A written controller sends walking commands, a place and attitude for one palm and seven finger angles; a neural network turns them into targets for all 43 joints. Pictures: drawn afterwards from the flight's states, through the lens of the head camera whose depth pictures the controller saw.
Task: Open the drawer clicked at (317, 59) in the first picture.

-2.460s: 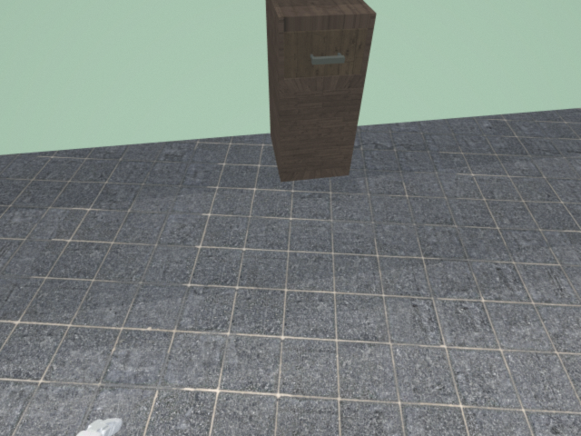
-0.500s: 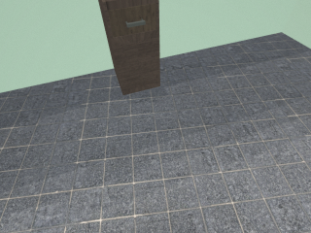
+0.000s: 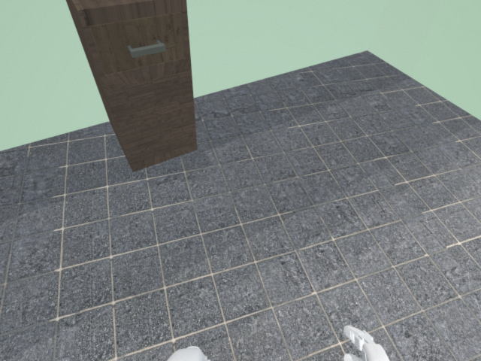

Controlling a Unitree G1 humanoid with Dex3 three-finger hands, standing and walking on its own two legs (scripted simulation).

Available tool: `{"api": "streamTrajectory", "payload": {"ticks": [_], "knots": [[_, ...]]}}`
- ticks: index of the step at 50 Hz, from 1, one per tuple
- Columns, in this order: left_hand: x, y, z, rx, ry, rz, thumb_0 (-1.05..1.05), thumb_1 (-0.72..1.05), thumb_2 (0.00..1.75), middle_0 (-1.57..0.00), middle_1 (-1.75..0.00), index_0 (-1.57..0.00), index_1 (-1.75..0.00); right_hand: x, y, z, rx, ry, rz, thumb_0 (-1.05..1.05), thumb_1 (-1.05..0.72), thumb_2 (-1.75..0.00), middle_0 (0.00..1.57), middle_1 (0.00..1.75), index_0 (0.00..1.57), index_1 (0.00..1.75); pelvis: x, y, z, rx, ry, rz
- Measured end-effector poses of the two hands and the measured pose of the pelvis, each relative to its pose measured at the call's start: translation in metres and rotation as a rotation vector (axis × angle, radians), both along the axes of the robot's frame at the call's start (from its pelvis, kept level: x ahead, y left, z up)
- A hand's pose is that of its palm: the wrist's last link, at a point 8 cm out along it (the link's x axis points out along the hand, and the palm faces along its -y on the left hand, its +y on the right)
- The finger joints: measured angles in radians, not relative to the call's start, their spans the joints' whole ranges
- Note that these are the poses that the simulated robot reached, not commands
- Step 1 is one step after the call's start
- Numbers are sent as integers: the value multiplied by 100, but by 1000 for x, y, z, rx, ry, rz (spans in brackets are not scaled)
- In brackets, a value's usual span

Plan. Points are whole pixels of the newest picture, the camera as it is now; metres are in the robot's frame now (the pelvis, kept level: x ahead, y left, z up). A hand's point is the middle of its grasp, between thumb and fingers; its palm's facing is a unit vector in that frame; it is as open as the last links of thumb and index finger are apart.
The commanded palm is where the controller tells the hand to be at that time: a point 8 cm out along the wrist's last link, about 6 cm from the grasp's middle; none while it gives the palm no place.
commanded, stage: walk to a spot facing it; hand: left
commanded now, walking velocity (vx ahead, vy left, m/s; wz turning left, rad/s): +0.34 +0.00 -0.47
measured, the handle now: (146, 47) +1.12 +0.49 -0.09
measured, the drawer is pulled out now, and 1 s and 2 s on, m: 0.00 0.00 0.00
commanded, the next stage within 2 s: turn to face it in 1.36 s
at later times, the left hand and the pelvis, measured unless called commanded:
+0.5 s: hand (195, 254) +0.35 +0.14 -0.15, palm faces -0.32 -0.94 -0.14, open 7.4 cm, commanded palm none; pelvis +0.19 +0.01 +0.02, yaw -15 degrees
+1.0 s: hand (217, 221) +0.44 +0.10 -0.15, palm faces -0.28 -0.94 -0.22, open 7.3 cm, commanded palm none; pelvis +0.39 -0.08 +0.02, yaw -22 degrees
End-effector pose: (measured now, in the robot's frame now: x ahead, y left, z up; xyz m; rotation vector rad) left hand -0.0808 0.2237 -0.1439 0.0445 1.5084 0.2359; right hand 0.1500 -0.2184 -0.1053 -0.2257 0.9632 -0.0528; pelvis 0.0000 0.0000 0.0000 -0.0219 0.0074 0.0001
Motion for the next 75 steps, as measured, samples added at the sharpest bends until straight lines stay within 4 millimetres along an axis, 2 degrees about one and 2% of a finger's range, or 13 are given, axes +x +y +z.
{"api": "streamTrajectory", "payload": {"ticks": [3,7,13,20,27,30,33,40,46,57,60,66,75], "knots": [[54,28,-2,6,-33,-73,1,91,90,-20,-30,-20,-30,-8,9,5,-7,18,-69,1,-91,-89,20,30,20,30,21,13,5,8,-23,-55],[145,54,10,20,-150,-163,1,91,90,-20,-30,-20,-30,-44,13,9,-21,120,-194,0,-92,-89,20,30,20,30,48,25,18,3,-35,-95],[264,58,29,23,-296,-266,1,91,90,-19,-30,-19,-30,-102,14,8,-42,322,-355,0,-94,-89,20,30,20,30,90,37,26,15,-23,-152],[365,19,31,-23,-319,-402,0,91,90,-19,-30,-19,-30,-139,43,3,32,511,-491,1,-92,-89,20,30,20,30,143,30,24,23,-16,-219],[465,-59,21,-82,-341,-550,1,91,90,-20,-30,-20,-30,-137,69,-6,155,665,-605,1,-91,-89,20,30,20,30,204,-2,12,21,-5,-286],[505,-93,13,-90,-389,-585,1,91,90,-20,-30,-20,-30,-121,65,-16,209,719,-633,1,-91,-89,20,30,20,30,233,-26,-1,22,-5,-309],[523,-110,13,-82,-413,-563,1,91,90,-20,-30,-20,-30,-83,43,-25,228,696,-638,1,-91,-89,20,30,20,30,255,-45,-2,22,-21,-324],[534,-90,36,35,-341,-507,-3,95,90,-20,-30,-20,-30,76,-49,-24,142,350,-573,1,-91,-89,20,30,20,30,305,-69,19,21,-21,-355],[533,-75,39,59,-219,-483,-1,93,90,-20,-30,-20,-30,181,-109,-8,61,174,-526,2,-95,-89,20,30,20,30,355,-78,24,16,-13,-373],[539,-72,4,-34,66,-398,0,91,90,-20,-30,-20,-30,349,-120,-2,0,59,-423,1,-92,-89,20,30,20,30,467,-77,5,3,-27,-407],[573,-76,3,-46,80,-439,1,91,90,-20,-30,-20,-30,355,-109,-1,15,63,-472,1,-92,-89,20,30,20,30,490,-77,8,9,-49,-440],[685,-102,13,-46,-60,-531,1,91,90,-20,-30,-20,-30,322,-102,1,22,190,-640,-2,-96,-89,20,30,20,30,531,-88,21,15,-52,-489],[844,-185,31,-32,-257,-705,1,92,90,-20,-30,-20,-30,276,-93,-11,121,422,-796,0,-93,-89,20,30,20,30,580,-132,22,29,-36,-580]]}}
